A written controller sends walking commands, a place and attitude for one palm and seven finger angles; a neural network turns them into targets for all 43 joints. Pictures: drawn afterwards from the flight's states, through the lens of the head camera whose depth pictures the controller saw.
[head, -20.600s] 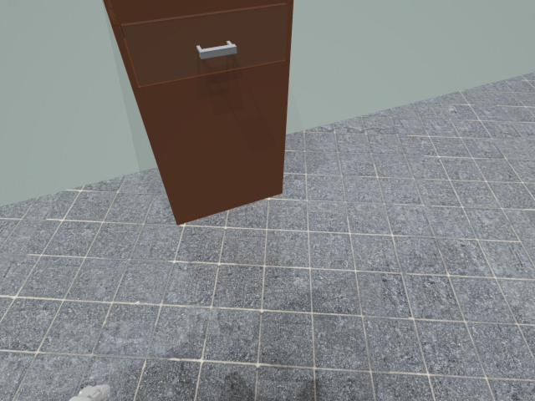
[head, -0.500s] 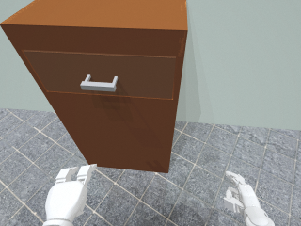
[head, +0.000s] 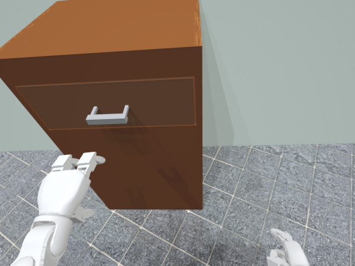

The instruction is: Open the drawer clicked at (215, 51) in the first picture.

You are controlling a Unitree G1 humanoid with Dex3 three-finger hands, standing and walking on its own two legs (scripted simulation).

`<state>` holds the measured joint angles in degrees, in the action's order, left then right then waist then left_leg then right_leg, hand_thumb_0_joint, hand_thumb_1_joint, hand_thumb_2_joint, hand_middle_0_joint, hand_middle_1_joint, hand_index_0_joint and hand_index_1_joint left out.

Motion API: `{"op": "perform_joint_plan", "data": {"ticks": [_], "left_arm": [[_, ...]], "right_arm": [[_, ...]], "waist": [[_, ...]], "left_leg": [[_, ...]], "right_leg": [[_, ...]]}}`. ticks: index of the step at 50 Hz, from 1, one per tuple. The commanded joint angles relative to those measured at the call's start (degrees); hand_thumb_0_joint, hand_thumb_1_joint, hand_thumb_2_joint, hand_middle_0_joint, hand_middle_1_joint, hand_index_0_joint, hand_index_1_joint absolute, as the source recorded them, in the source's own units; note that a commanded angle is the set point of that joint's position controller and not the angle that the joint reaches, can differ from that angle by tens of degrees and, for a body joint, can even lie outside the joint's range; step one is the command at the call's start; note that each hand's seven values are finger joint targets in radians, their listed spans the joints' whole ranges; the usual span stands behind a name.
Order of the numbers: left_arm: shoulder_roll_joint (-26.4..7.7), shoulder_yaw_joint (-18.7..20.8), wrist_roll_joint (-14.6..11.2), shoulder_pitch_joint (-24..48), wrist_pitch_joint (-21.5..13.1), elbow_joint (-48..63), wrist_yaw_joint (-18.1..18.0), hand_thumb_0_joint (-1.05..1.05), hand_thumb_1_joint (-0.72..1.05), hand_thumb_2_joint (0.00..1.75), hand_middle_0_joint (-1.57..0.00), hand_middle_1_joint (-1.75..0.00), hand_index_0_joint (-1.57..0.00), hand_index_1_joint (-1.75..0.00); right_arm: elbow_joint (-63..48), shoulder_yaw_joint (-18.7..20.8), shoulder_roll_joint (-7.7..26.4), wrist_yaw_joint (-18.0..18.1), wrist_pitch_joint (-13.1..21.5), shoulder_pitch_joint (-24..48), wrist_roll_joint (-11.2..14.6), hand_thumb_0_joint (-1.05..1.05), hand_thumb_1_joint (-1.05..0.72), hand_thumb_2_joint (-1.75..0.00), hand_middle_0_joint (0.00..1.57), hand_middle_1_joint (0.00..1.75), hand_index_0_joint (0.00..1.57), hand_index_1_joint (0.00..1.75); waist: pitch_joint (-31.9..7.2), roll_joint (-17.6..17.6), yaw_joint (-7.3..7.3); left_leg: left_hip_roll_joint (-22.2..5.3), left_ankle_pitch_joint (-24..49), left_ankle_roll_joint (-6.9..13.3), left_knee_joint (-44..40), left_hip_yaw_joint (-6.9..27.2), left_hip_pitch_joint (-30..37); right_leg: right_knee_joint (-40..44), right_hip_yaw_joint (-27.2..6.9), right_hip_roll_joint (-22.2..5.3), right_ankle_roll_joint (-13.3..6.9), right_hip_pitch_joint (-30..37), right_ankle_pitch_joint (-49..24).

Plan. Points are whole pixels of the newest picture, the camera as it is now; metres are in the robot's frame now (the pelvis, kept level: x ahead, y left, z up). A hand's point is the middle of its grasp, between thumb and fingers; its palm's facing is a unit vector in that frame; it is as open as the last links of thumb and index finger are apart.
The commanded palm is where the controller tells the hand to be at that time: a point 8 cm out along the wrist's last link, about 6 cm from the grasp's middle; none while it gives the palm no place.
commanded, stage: raise the hand with hooked fingers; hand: left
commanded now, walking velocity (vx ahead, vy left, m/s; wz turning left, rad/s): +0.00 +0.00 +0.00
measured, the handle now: (108, 114) +0.50 +0.27 +0.05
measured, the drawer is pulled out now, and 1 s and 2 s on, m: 0.00 0.00 0.00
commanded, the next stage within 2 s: move the hooked fingers above the handle in 0.94 s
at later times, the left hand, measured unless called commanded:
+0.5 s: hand (38, 142) +0.30 +0.32 +0.16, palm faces +0.15 -0.05 -0.99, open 13.8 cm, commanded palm +0.27 +0.31 +0.21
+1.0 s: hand (26, 149) +0.28 +0.32 +0.17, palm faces +0.16 -0.05 -0.99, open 13.8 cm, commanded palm +0.24 +0.31 +0.22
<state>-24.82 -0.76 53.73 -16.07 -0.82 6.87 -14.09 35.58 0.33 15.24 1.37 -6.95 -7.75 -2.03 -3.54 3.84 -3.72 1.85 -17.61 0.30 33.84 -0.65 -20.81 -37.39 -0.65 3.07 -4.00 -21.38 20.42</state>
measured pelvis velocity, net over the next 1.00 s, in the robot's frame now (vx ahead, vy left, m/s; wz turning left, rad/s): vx -0.03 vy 0.06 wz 0.04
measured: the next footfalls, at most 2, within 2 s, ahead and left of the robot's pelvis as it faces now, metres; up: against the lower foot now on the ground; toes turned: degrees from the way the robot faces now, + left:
none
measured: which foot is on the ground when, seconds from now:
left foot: down 0.00-1.00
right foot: down 0.00-1.00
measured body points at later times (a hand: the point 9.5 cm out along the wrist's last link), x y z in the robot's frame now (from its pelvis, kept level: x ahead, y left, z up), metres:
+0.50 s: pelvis -0.01 +0.06 +0.02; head -0.01 +0.03 +0.46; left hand +0.29 +0.32 +0.21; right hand +0.22 -0.13 -0.08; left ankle +0.00 +0.12 -0.73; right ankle -0.02 -0.07 -0.73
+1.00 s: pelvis -0.03 +0.06 +0.02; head -0.01 +0.03 +0.47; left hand +0.27 +0.32 +0.22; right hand +0.17 -0.15 -0.10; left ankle +0.00 +0.12 -0.73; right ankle -0.02 -0.07 -0.73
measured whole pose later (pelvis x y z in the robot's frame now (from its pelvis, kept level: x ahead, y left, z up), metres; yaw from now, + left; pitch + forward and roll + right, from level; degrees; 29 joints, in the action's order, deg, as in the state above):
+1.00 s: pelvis -0.03 +0.06 +0.02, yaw +2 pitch -1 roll +0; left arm -31.5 -1.6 49.8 10.9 4.1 1.6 0.9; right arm 38.5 -0.7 14.7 -0.9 -7.6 -7.4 0.9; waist 1.2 5.4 -6.1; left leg 5.8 -9.3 4.7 22.0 0.7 -12.0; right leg -23.7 0.3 -1.0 0.4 -10.9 12.3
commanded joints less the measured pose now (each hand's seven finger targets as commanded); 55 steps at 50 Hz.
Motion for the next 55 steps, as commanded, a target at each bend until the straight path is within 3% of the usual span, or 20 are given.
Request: {"op": "perform_joint_plan", "data": {"ticks": [1,4,8,11,15,18,20,27,31,35,39,40,44,51,53,55], "left_arm": [[-10.9,9.7,0.0,12.7,2.0,10.2,-4.8,0.00,-0.24,0.41,-0.28,-1.03,-0.28,-1.03],[-10.4,6.8,-0.8,17.3,5.2,8.7,-3.0,0.00,-0.31,0.38,-0.29,-1.08,-0.29,-1.08],[-11.3,3.4,-1.7,24.8,8.6,8.5,2.3,0.00,-0.41,0.34,-0.29,-1.14,-0.29,-1.14],[-13.3,3.3,-0.7,30.3,8.8,11.2,5.1,0.00,-0.48,0.31,-0.30,-1.18,-0.30,-1.18],[-16.9,6.5,-0.2,33.6,8.6,9.5,7.5,0.00,-0.50,0.30,-0.30,-1.20,-0.30,-1.20],[-16.6,6.2,-1.4,36.7,9.8,5.4,9.7,0.00,-0.50,0.30,-0.30,-1.20,-0.30,-1.20],[-17.8,7.0,-1.6,38.9,10.9,3.8,11.4,0.00,-0.50,0.30,-0.30,-1.20,-0.30,-1.20],[-17.6,2.9,-2.6,48.6,10.7,5.9,17.7,0.00,-0.50,0.30,-0.30,-1.20,-0.30,-1.20],[-15.9,2.9,-3.4,40.8,8.7,3.8,20.3,0.00,-0.50,0.30,-0.30,-1.20,-0.30,-1.20],[-19.9,7.5,-3.8,42.3,5.2,8.4,19.3,0.00,-0.50,0.30,-0.30,-1.20,-0.30,-1.20],[-21.3,9.5,-4.0,45.1,1.2,12.2,15.4,0.00,-0.50,0.30,-0.30,-1.20,-0.30,-1.20],[-21.9,10.9,-4.5,44.6,1.1,11.8,14.3,0.00,-0.50,0.30,-0.30,-1.20,-0.30,-1.20],[-19.1,8.8,-4.6,43.8,2.3,6.5,12.3,0.00,-0.50,0.30,-0.30,-1.20,-0.30,-1.20],[-15.4,2.6,-3.6,43.5,6.8,4.4,15.3,0.00,-0.50,0.30,-0.30,-1.20,-0.30,-1.20],[-16.5,2.9,-3.2,44.6,6.3,5.2,15.9,0.00,-0.50,0.30,-0.30,-1.20,-0.30,-1.20],[-19.8,6.1,-2.8,46.0,5.5,3.2,16.1,0.00,-0.50,0.30,-0.30,-1.20,-0.30,-1.20]], "right_arm": [[-9.4,2.2,3.7,0.1,3.4,10.8,1.0,0.00,-0.90,-0.90,0.20,0.30,0.20,0.30],[-9.0,2.7,4.4,0.2,2.9,10.8,2.0,0.00,-0.90,-0.90,0.20,0.30,0.20,0.30],[-9.0,2.3,4.8,1.0,2.1,11.4,2.8,0.00,-0.90,-0.90,0.20,0.30,0.20,0.30],[-9.0,1.6,4.5,1.1,1.9,11.9,2.7,0.00,-0.90,-0.90,0.20,0.30,0.20,0.30],[-8.6,0.8,4.5,0.9,1.3,11.7,2.7,0.00,-0.90,-0.90,0.20,0.30,0.20,0.30],[-7.8,0.3,4.5,0.5,0.4,10.8,3.1,0.00,-0.90,-0.90,0.20,0.30,0.20,0.30],[-8.0,0.1,4.8,0.2,0.2,11.4,3.3,0.00,-0.90,-0.90,0.20,0.30,0.20,0.30],[-8.5,0.0,5.2,-0.5,0.3,10.1,3.2,0.00,-0.90,-0.90,0.20,0.30,0.20,0.30],[-8.5,0.1,5.4,-1.3,0.5,8.8,3.1,0.00,-0.90,-0.90,0.20,0.30,0.20,0.30],[-9.1,0.3,5.9,-1.6,1.2,8.8,2.8,0.00,-0.90,-0.90,0.20,0.30,0.20,0.30],[-7.5,1.0,5.4,-1.7,2.6,7.5,2.5,0.00,-0.90,-0.90,0.20,0.30,0.20,0.30],[-7.6,1.0,5.5,-1.7,2.9,7.7,2.5,0.00,-0.90,-0.90,0.20,0.30,0.20,0.30],[-6.0,1.2,5.6,-1.8,2.7,7.6,2.9,0.00,-0.90,-0.90,0.20,0.30,0.20,0.30],[-7.3,0.7,5.8,-1.3,2.1,9.4,3.5,0.00,-0.90,-0.90,0.20,0.30,0.20,0.30],[-7.2,0.7,6.0,-0.9,1.9,9.5,3.3,0.00,-0.90,-0.90,0.20,0.30,0.20,0.30],[-7.0,0.3,6.2,-0.2,2.0,9.8,3.4,0.00,-0.90,-0.90,0.20,0.30,0.20,0.30]], "waist": [[-11.3,-4.6,-1.44],[-11.0,-3.8,-0.83],[-9.4,-4.5,-0.12],[-11.5,-0.5,-0.52],[-10.0,0.2,-1.36],[-7.1,-1.8,-1.08],[-7.2,-0.3,-1.32],[-11.3,1.4,-0.27],[-10.1,-2.2,-0.79],[-10.1,0.1,-1.67],[-13.2,3.7,-2.23],[-12.8,3.7,-2.44],[-9.1,1.4,-1.98],[-9.4,-1.4,-1.08],[-9.5,-2.3,-0.67],[-8.2,-2.9,-0.60]], "left_leg": [[2.3,12.3,2.2,-2.1,0.6,1.0],[1.9,13.3,2.3,-3.5,0.4,4.2],[0.9,13.8,2.5,-6.1,1.0,7.9],[0.2,17.4,2.1,-7.6,2.1,12.3],[-0.7,23.1,1.1,-9.5,3.7,14.2],[-1.3,24.6,0.3,-11.4,3.9,14.1],[-1.5,25.9,0.0,-12.0,4.0,14.8],[-2.3,27.1,-1.1,-13.2,6.0,19.4],[-2.5,27.5,-0.9,-13.6,6.0,18.6],[-2.6,26.7,-1.0,-14.2,6.8,18.0],[-2.8,27.1,-2.0,-14.0,8.4,20.2],[-2.7,26.0,-1.9,-13.9,8.6,19.5],[-2.0,19.2,-2.0,-15.3,7.3,16.3],[-1.0,13.5,-0.3,-15.9,5.2,14.6],[-0.9,13.2,0.3,-15.8,4.9,14.8],[-0.8,11.4,1.2,-15.5,4.4,13.3]], "right_leg": [[6.5,-6.1,-4.5,3.0,10.5,-25.9],[7.6,-3.8,-3.9,2.8,9.5,-21.7],[9.7,-1.7,-3.4,2.9,9.4,-16.8],[10.0,-0.4,-3.0,2.1,10.6,-16.3],[11.1,0.6,-2.0,1.5,11.9,-17.5],[12.3,1.5,-1.9,1.5,12.5,-17.5],[12.9,1.4,-1.6,1.4,12.8,-17.6],[14.3,2.0,-1.9,1.5,12.6,-14.5],[15.1,2.4,-1.9,1.6,12.9,-14.4],[15.0,2.3,-1.4,1.5,13.0,-13.9],[14.5,2.1,-1.6,1.4,12.2,-13.6],[14.5,2.0,-1.3,1.3,12.4,-13.4],[15.0,2.4,-1.6,1.3,11.3,-11.6],[15.8,2.0,-2.0,1.5,13.5,-9.5],[16.3,1.8,-2.0,1.6,13.6,-9.5],[16.9,1.3,-1.7,1.7,13.5,-8.3]]}}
